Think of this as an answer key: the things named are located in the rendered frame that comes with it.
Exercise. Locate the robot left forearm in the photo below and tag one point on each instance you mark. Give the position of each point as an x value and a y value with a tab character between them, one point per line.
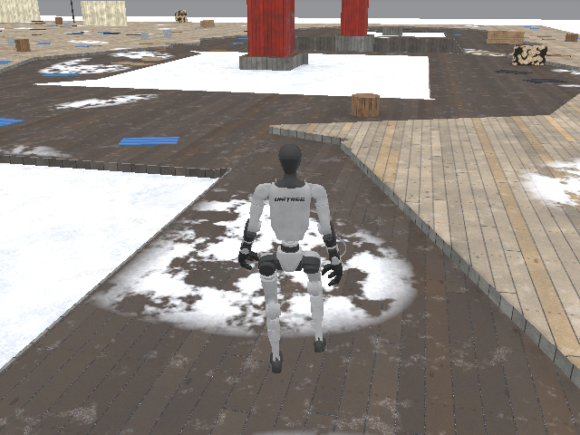
247	241

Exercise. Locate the left robot hand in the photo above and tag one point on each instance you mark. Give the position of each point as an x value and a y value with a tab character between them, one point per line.
250	256

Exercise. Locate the robot left thigh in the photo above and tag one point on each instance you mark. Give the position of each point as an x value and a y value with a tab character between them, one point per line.
267	265

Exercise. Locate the robot right forearm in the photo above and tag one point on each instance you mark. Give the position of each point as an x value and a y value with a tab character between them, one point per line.
332	247

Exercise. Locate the left robot upper arm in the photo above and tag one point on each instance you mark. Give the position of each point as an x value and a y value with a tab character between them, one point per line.
257	205

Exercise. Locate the right robot upper arm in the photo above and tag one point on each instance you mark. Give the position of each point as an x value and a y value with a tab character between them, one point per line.
319	193

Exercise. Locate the right robot hand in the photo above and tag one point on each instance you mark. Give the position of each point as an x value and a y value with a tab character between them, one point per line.
337	272

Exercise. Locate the humanoid robot head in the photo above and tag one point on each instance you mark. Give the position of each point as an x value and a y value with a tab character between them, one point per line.
290	158

